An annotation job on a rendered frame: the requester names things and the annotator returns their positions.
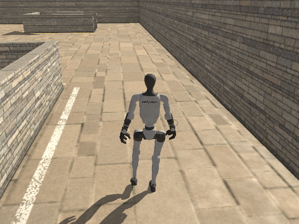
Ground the right robot hand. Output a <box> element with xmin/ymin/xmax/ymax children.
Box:
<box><xmin>165</xmin><ymin>130</ymin><xmax>176</xmax><ymax>140</ymax></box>

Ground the robot right upper arm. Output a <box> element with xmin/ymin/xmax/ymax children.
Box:
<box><xmin>160</xmin><ymin>94</ymin><xmax>172</xmax><ymax>120</ymax></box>

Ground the left robot hand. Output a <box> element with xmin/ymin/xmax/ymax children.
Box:
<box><xmin>120</xmin><ymin>132</ymin><xmax>130</xmax><ymax>144</ymax></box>

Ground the robot right forearm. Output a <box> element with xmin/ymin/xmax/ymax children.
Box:
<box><xmin>167</xmin><ymin>113</ymin><xmax>176</xmax><ymax>131</ymax></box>

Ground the robot left upper arm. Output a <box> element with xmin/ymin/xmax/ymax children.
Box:
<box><xmin>127</xmin><ymin>94</ymin><xmax>140</xmax><ymax>120</ymax></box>

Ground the robot left forearm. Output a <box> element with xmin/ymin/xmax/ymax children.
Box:
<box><xmin>121</xmin><ymin>113</ymin><xmax>131</xmax><ymax>133</ymax></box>

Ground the robot right thigh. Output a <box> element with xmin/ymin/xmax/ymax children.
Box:
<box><xmin>152</xmin><ymin>130</ymin><xmax>165</xmax><ymax>164</ymax></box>

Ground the robot torso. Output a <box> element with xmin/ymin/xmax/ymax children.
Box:
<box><xmin>139</xmin><ymin>92</ymin><xmax>161</xmax><ymax>140</ymax></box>

